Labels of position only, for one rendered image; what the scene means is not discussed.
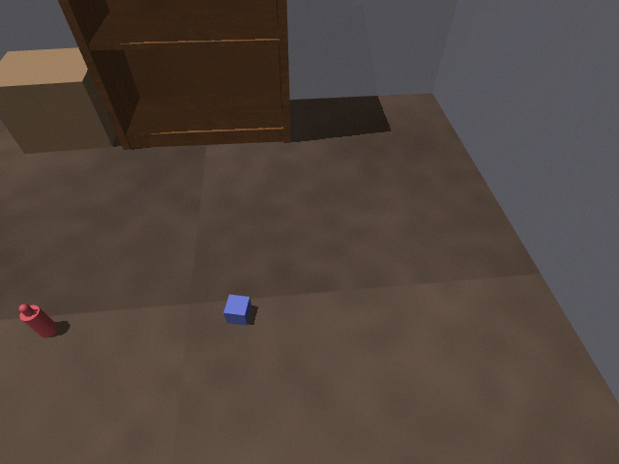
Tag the bookshelf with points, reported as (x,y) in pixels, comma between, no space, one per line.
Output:
(187,72)

